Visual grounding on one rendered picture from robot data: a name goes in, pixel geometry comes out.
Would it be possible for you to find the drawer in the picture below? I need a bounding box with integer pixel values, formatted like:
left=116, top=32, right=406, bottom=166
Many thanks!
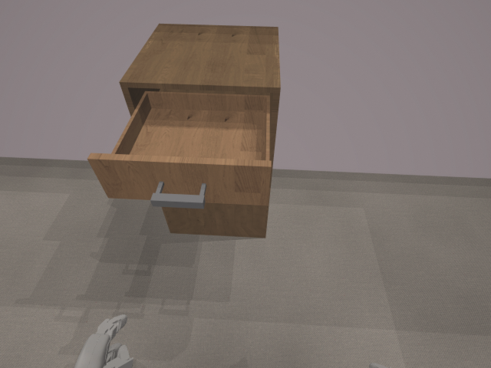
left=87, top=91, right=272, bottom=205

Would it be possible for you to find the left robot hand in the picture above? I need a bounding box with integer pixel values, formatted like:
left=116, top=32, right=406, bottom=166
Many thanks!
left=74, top=314, right=133, bottom=368

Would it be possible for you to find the cabinet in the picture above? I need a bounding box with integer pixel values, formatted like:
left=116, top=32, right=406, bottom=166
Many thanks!
left=119, top=24, right=281, bottom=238

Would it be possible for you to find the handle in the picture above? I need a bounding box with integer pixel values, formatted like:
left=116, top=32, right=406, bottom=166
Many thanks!
left=150, top=182, right=206, bottom=209

